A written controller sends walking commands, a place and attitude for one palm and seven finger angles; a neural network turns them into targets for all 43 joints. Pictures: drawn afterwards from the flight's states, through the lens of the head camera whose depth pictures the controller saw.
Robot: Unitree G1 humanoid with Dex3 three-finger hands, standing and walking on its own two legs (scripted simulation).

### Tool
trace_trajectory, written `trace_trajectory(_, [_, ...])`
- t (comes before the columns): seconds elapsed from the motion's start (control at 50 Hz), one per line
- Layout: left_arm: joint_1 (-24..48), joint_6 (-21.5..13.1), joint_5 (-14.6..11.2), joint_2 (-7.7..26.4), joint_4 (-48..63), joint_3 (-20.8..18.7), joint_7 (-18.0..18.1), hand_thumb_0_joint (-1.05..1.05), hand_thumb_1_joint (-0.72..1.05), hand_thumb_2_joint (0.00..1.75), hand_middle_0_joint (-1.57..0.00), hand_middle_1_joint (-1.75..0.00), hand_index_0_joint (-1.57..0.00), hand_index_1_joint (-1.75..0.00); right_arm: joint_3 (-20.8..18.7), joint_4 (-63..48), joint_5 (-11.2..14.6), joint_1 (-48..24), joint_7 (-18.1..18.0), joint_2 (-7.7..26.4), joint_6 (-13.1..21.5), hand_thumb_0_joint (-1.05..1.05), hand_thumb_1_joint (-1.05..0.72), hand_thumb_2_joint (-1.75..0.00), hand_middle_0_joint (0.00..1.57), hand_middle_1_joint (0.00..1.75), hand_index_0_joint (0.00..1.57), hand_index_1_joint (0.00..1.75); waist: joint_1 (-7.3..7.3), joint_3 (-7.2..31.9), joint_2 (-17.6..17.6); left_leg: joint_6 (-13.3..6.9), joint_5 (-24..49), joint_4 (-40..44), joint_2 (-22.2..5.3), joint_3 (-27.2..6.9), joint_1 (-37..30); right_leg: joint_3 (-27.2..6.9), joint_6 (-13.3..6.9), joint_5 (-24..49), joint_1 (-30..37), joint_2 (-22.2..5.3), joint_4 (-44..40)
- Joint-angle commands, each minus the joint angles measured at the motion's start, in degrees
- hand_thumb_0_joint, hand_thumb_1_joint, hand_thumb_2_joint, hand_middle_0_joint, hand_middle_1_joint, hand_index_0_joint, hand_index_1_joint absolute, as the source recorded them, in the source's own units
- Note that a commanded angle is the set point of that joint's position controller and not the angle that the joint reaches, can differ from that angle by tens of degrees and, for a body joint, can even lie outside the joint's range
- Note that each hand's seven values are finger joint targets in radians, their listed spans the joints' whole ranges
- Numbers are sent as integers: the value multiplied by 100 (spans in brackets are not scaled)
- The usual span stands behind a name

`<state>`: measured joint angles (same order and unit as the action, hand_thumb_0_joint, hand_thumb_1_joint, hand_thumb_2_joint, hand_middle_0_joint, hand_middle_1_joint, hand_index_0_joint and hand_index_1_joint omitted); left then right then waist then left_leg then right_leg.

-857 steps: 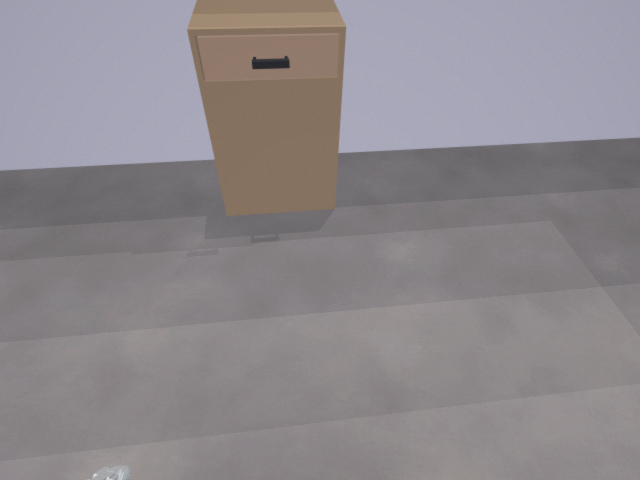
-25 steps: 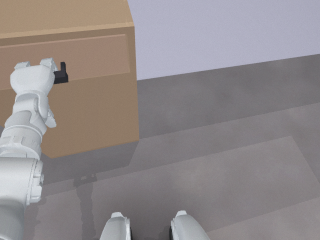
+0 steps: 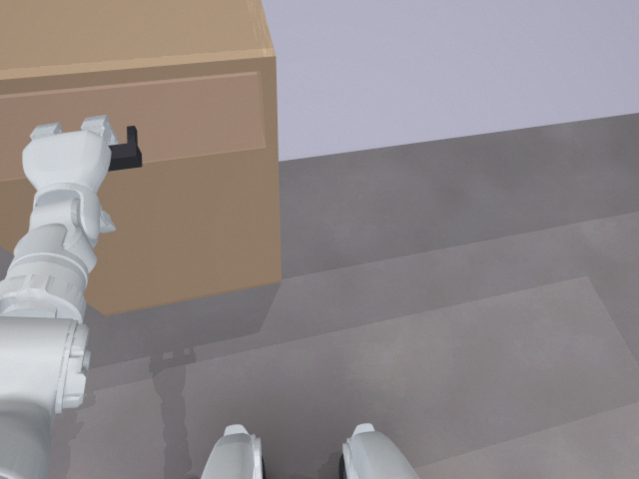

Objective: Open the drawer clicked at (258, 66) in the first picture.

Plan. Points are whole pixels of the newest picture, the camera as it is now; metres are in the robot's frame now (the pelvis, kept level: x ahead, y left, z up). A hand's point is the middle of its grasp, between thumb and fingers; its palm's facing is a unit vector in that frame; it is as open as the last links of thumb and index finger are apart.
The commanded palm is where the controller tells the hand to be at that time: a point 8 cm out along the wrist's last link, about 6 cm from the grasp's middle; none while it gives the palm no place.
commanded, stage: close the thumb around the handle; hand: left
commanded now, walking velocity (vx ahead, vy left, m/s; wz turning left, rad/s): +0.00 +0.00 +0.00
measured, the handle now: (89, 149) +0.55 +0.27 +0.02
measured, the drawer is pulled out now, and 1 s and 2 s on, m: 0.00 0.02 0.03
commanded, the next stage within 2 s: pull the drawer open in 0.42 s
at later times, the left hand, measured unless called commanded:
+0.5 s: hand (90, 189) +0.50 +0.27 +0.00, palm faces -0.07 -0.02 -1.00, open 5.7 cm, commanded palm +0.49 +0.25 +0.05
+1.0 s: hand (90, 203) +0.47 +0.26 +0.00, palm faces -0.06 -0.05 -1.00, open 5.7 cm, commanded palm +0.44 +0.25 +0.05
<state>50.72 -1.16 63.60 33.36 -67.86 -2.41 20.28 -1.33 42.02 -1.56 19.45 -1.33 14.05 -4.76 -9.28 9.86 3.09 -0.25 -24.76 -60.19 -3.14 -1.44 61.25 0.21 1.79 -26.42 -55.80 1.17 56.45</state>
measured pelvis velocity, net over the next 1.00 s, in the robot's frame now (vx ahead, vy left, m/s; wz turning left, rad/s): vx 0.04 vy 0.01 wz -0.03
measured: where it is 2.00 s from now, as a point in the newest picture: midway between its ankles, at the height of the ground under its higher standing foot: outside the picture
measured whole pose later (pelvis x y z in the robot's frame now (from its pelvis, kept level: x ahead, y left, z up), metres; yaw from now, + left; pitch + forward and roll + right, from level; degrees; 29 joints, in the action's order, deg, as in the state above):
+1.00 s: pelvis +0.04 +0.01 +0.02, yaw -2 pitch +24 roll -3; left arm 32.6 -1.3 61.6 27.9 -51.8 -3.1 22.4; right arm -3.8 41.4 -1.5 19.2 0.5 13.4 -6.6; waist -5.8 11.0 3.0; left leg -0.9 -26.6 -55.3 -3.4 1.3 52.3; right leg -2.3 2.2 -26.8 -47.7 1.1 51.1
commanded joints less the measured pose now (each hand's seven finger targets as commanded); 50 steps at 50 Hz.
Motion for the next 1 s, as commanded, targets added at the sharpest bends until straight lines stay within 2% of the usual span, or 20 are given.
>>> trace_trajectory(0.0, [1999, -92, -5, 1692, 938, -320, 97, 0, 34, 66, -36, -129, -36, -129, -369, -201, -16, 1031, -90, 1089, 23, 0, -90, -90, 20, 30, 20, 30, -5, 2335, 444, -239, 1953, 501, 266, 127, -2285, 243, -298, 1732, 721, 298, -675])
trace_trajectory(0.04, [2059, -186, -7, 1655, 968, -311, 97, 0, 45, 71, -37, -130, -37, -130, -371, -207, -13, 1037, -98, 1074, 29, 0, -90, -90, 20, 30, 20, 30, -18, 2283, 389, -237, 1964, 493, 262, 111, -2231, 247, -308, 1731, 705, 288, -641])
trace_trajectory(0.08, [1990, -290, -3, 1659, 1146, -366, 147, 0, 56, 76, -38, -131, -38, -131, -405, -227, -34, 1030, -78, 1078, 54, 0, -90, -90, 20, 30, 20, 30, 44, 2490, 602, -217, 2084, 442, 246, 118, -2398, 254, -315, 1768, 644, 295, -588])
trace_trajectory(0.14, [1802, -368, -36, 1686, 1308, -506, 226, 0, 73, 83, -39, -133, -39, -133, -432, -219, -66, 1046, -53, 1062, 43, 0, -90, -90, 20, 30, 20, 30, 121, 2794, 552, -205, 2393, 358, 244, 101, -2483, 261, -319, 2019, 763, 301, -485])
trace_trajectory(0.2, [1780, -286, -9, 1698, 1128, -491, 312, 0, 90, 90, -40, -135, -40, -135, -432, -186, -47, 1039, -39, 1095, 29, 0, -90, -90, 20, 30, 20, 30, 65, 2550, 405, -203, 2260, 364, 234, 102, -2312, 274, -299, 1935, 660, 301, -496])
trace_trajectory(0.24, [1981, -241, -17, 1653, 1242, -458, 366, 0, 90, 90, -40, -135, -40, -135, -450, -162, -55, 1038, -22, 1097, 29, 0, -90, -90, 20, 30, 20, 30, 57, 2611, 504, -200, 2243, 374, 240, 110, -2381, 271, -309, 1888, 645, 301, -507])
trace_trajectory(0.26, [1964, -210, 15, 1798, 1273, -541, 401, 0, 90, 90, -40, -135, -40, -135, -450, -158, -54, 1057, -13, 1118, 23, 0, -90, -90, 20, 30, 20, 30, 95, 2767, 648, -184, 2359, 382, 235, 106, -2514, 273, -307, 1955, 653, 299, -486])
trace_trajectory(0.34, [1837, -55, -42, 1632, 1190, -478, 380, 0, 90, 90, -40, -135, -40, -135, -461, -127, -61, 1065, 12, 1111, -14, 0, -90, -90, 20, 30, 20, 30, 84, 2796, 447, -184, 2498, 397, 232, 94, -2601, 290, -304, 2064, 776, 309, -525])
trace_trajectory(0.36, [1940, -59, -25, 1724, 1290, -506, 381, 0, 90, 90, -40, -135, -40, -135, -453, -138, -44, 1075, 3, 1118, -21, 0, -90, -90, 20, 30, 20, 30, 92, 2873, 560, -173, 2521, 424, 220, 84, -2662, 293, -297, 2063, 756, 301, -513])
trace_trajectory(0.44, [1885, -43, -110, 1429, 1237, -353, 323, 0, 90, 90, -40, -135, -40, -135, -468, -123, -56, 1039, 22, 1093, -13, 0, -90, -90, 20, 30, 20, 30, 74, 2665, 612, -169, 2501, 502, 205, 69, -2785, 316, -317, 1934, 675, 318, -606])
trace_trajectory(0.5, [1915, -90, -56, 1567, 1285, -419, 320, 0, 90, 90, -40, -135, -40, -135, -465, -122, -47, 1065, 0, 1100, -13, 0, -90, -90, 20, 30, 20, 30, 79, 2710, 503, -176, 2469, 514, 201, 59, -2768, 310, -306, 1937, 726, 315, -613])
trace_trajectory(0.56, [1412, -121, -85, 1371, 1296, -387, 289, 0, 90, 90, -40, -135, -40, -135, -473, -165, -50, 1008, 28, 1069, -25, 0, -90, -90, 20, 30, 20, 30, 214, 2707, 591, -148, 2636, 565, 195, 86, -2886, 333, -326, 2013, 793, 321, -609])
trace_trajectory(0.6, [1217, -115, -86, 1186, 1298, -293, 282, 0, 90, 90, -40, -135, -40, -135, -488, -195, -44, 973, 33, 1053, -30, 0, -90, -90, 20, 30, 20, 30, 224, 2555, 479, -148, 2580, 611, 189, 97, -2857, 349, -327, 1967, 802, 329, -652])
trace_trajectory(0.62, [1174, -147, -114, 1087, 1476, -252, 283, 0, 90, 90, -40, -135, -40, -135, -505, -212, -54, 981, 43, 1043, -15, 0, -90, -90, 20, 30, 20, 30, 246, 2663, 574, -150, 2676, 609, 185, 120, -2946, 344, -334, 2048, 860, 330, -654])
trace_trajectory(0.72, [553, -122, -158, 965, 1603, -292, 282, 0, 90, 90, -40, -135, -40, -135, -537, -249, -37, 913, 71, 1017, -48, 0, -90, -90, 20, 30, 20, 30, 369, 2552, 427, -150, 2881, 686, 168, 172, -3009, 354, -340, 2265, 1094, 337, -705])
trace_trajectory(0.74, [395, -130, -175, 1009, 1707, -373, 280, 0, 90, 90, -40, -135, -40, -135, -534, -267, -44, 885, 78, 1027, -63, 0, -90, -90, 20, 30, 20, 30, 455, 2698, 420, -137, 3044, 690, 171, 152, -3066, 348, -353, 2349, 1183, 336, -666])
trace_trajectory(0.76, [339, -139, -170, 875, 1832, -287, 301, 0, 90, 90, -40, -135, -40, -135, -558, -296, -37, 889, 81, 998, -64, 0, -90, -90, 20, 30, 20, 30, 411, 2755, 461, -148, 3194, 689, 161, 185, -3168, 335, -327, 2503, 1225, 330, -698])
trace_trajectory(0.78, [45, -117, -185, 972, 1883, -413, 305, 0, 90, 90, -40, -135, -40, -135, -557, -283, -36, 882, 90, 1004, -79, 0, -90, -90, 20, 30, 20, 30, 534, 2735, 465, -132, 3376, 710, 157, 189, -3200, 347, -343, 2602, 1326, 331, -686])
trace_trajectory(0.9, [-584, -80, -249, 724, 2431, -384, 375, 0, 90, 90, -40, -135, -40, -135, -605, -379, -20, 745, 130, 961, -104, 0, -90, -90, 20, 30, 20, 30, 563, 2601, 229, -165, 3864, 781, 159, 251, -3289, 286, -300, 3195, 1724, 304, -812])
trace_trajectory(0.98, [-850, -32, -198, 550, 2635, -332, 460, 0, 90, 90, -40, -135, -40, -135, -635, -390, -12, 660, 146, 935, -112, 0, -90, -90, 20, 30, 20, 30, 604, 2442, 355, -139, 4057, 847, 148, 225, -3462, 310, -325, 3138, 1669, 302, -827])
